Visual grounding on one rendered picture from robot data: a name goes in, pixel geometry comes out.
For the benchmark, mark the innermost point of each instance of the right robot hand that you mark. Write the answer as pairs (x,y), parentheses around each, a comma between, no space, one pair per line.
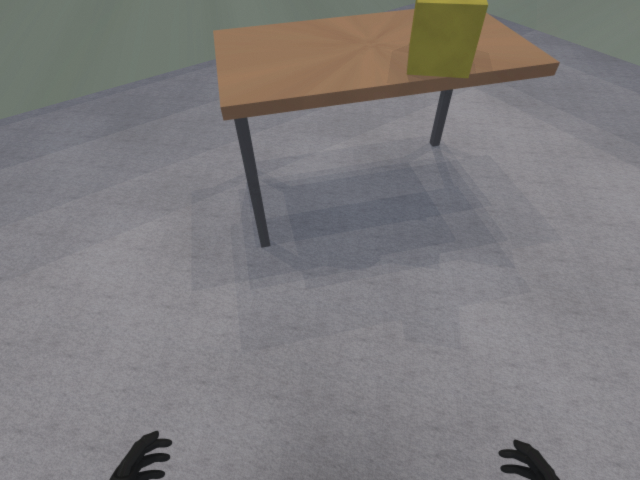
(539,468)

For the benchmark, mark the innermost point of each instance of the table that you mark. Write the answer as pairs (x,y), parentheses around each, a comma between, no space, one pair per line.
(293,66)

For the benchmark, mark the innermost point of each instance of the carton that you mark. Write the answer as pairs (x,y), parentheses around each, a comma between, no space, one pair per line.
(444,37)

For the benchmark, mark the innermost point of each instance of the left robot hand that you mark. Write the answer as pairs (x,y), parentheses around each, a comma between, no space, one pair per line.
(135,460)

